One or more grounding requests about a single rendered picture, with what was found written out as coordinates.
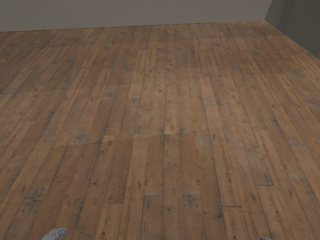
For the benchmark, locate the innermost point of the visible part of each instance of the left robot hand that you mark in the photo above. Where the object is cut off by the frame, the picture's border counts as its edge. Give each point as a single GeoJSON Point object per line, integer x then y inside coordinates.
{"type": "Point", "coordinates": [55, 234]}

